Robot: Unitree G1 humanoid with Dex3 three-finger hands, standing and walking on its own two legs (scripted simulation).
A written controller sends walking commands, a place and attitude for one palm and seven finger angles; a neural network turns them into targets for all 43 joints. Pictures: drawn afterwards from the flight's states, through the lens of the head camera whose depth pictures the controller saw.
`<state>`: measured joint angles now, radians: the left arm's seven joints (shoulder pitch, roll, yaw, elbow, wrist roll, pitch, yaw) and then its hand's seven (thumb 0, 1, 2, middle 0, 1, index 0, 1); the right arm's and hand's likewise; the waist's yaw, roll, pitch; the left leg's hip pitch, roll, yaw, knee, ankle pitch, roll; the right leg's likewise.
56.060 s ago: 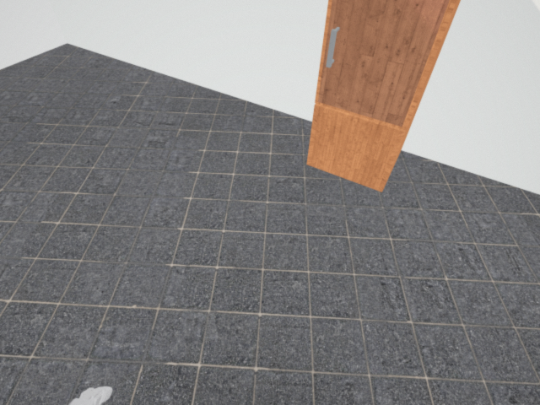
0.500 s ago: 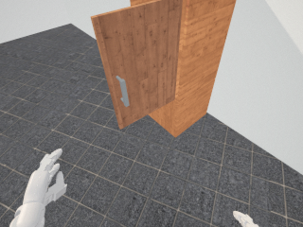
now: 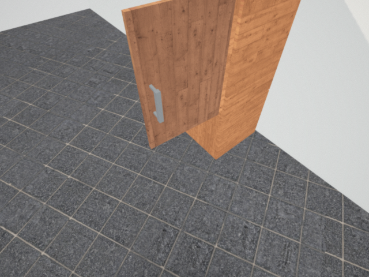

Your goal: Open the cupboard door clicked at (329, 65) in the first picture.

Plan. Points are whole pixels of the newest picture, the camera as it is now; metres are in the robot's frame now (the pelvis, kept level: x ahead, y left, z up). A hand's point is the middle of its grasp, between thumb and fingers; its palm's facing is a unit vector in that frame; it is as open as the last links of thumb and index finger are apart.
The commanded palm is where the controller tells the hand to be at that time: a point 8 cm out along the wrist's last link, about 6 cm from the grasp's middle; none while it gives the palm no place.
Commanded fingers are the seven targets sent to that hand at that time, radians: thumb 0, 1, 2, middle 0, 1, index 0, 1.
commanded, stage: let the arm hang, fingers relaxed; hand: left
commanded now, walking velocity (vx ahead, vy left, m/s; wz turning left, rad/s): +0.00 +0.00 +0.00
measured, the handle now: (156, 104) +0.69 +0.14 -0.08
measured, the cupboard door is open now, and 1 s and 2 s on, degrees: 86 86 86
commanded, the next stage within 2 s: look to check the result in 0.48 s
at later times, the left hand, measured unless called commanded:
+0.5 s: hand out of the picture +0.09 +0.22 -0.16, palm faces -0.03 -0.96 -0.28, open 7.4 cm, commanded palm none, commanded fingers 0.00 0.90 0.90 -0.20 -0.30 -0.20 -0.30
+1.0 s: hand out of the picture +0.11 +0.24 -0.15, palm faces -0.04 -0.94 -0.33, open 7.4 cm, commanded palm none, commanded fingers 0.00 0.90 0.90 -0.20 -0.30 -0.20 -0.30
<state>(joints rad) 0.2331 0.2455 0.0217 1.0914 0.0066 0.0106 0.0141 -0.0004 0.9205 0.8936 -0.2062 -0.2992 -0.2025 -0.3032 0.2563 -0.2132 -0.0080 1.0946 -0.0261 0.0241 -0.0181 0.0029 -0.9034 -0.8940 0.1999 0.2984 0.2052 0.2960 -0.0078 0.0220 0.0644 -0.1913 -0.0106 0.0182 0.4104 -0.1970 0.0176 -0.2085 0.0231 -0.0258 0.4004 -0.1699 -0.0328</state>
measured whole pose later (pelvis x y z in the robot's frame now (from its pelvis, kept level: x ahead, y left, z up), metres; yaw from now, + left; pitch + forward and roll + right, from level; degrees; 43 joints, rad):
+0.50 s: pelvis +0.01 +0.01 +0.00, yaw -1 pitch -2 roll +0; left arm 0.12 0.25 0.01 1.13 0.01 -0.02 0.01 0.00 0.90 0.89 -0.21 -0.30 -0.20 -0.30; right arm 0.14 -0.28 -0.01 1.13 -0.02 0.00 -0.01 0.00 -0.90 -0.89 0.20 0.30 0.21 0.30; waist -0.01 0.01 0.05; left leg -0.13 -0.03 0.04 0.34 -0.18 0.03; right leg -0.16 0.01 0.00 0.36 -0.17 -0.02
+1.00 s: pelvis +0.03 +0.00 +0.01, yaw -1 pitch -1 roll +0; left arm 0.10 0.30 0.01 1.14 0.01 -0.02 0.01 0.00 0.90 0.89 -0.21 -0.30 -0.20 -0.30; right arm 0.11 -0.31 0.00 1.14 -0.02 0.00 -0.01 0.00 -0.90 -0.89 0.20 0.30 0.21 0.30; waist -0.01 0.02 0.06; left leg -0.09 -0.02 0.03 0.29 -0.19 0.02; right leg -0.13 0.02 -0.01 0.33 -0.18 -0.03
